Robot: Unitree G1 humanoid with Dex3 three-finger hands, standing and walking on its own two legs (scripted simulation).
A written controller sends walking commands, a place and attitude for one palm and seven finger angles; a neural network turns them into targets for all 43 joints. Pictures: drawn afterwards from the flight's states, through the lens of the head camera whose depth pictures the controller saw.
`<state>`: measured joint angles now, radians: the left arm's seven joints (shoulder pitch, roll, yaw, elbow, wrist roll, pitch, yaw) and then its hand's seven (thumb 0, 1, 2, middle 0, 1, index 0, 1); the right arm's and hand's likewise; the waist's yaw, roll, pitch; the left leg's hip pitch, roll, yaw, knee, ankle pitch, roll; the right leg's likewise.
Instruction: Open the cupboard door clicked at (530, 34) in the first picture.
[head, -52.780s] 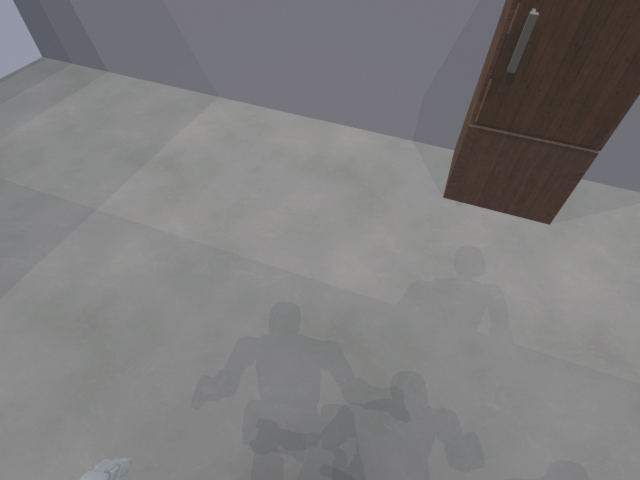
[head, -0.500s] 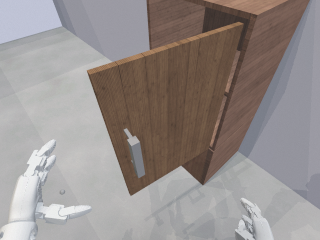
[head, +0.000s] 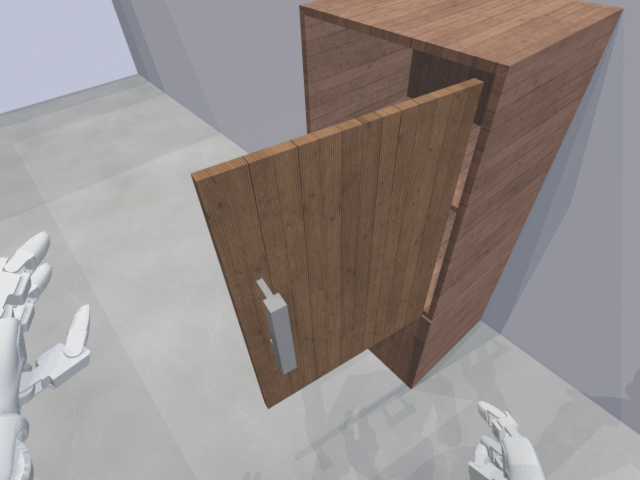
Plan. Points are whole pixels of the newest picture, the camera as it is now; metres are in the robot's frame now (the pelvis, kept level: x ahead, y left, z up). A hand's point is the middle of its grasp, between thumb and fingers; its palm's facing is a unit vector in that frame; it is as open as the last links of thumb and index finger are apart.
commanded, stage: draw the hand back to the body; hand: left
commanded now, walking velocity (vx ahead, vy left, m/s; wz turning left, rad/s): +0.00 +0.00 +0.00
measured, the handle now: (275, 326) +0.34 +0.12 -0.03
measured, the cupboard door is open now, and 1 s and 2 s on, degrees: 81 81 81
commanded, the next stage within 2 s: step back with the hand held close in 0.36 s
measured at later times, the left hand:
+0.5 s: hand (79, 353) +0.18 +0.26 +0.15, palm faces +0.46 -0.79 -0.40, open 7.4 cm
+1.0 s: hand (39, 395) +0.14 +0.27 +0.15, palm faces +0.38 -0.77 -0.51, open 7.4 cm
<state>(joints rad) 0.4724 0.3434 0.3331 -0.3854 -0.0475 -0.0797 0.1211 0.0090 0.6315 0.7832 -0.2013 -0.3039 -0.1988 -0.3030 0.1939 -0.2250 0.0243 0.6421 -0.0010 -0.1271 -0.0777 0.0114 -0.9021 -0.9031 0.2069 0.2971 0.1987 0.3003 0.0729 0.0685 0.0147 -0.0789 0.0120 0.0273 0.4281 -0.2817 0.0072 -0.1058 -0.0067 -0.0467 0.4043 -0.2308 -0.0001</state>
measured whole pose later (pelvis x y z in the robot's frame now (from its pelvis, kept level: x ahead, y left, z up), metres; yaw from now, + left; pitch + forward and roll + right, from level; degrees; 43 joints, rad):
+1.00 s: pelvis -0.07 +0.01 -0.01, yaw -1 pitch +0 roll +0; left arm 0.55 0.41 0.42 -0.49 -0.02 -0.18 0.14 0.02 0.89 0.90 -0.21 -0.30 -0.21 -0.30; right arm 0.19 -0.23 -0.01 0.55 0.01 -0.04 -0.09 0.01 -0.90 -0.90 0.21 0.30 0.20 0.30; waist 0.01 0.00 0.05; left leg -0.30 0.00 0.06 0.52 -0.21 0.03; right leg -0.33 -0.02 -0.01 0.47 -0.14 0.02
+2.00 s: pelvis -0.22 -0.02 +0.00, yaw -5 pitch +3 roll -1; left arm 0.57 0.50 0.43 -0.56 -0.06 -0.18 0.11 0.02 0.89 0.90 -0.21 -0.30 -0.21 -0.30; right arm 0.11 -0.20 -0.01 0.58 0.00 -0.12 -0.04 0.01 -0.90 -0.90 0.21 0.30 0.20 0.30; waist -0.01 -0.03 0.06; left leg -0.32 0.02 0.07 0.34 -0.06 0.04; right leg -0.38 0.08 0.02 0.83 -0.46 0.02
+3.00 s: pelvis -0.33 -0.03 +0.00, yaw -2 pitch -1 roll +0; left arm 0.52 0.37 0.39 -0.44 -0.02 -0.19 0.15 0.02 0.89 0.90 -0.21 -0.30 -0.21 -0.30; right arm 0.23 -0.18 0.03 0.64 0.00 -0.13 -0.06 0.01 -0.90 -0.90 0.21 0.30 0.20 0.30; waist 0.01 0.00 0.02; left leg -0.23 0.03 0.07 0.47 -0.23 0.01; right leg -0.26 0.00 -0.06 0.44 -0.16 -0.02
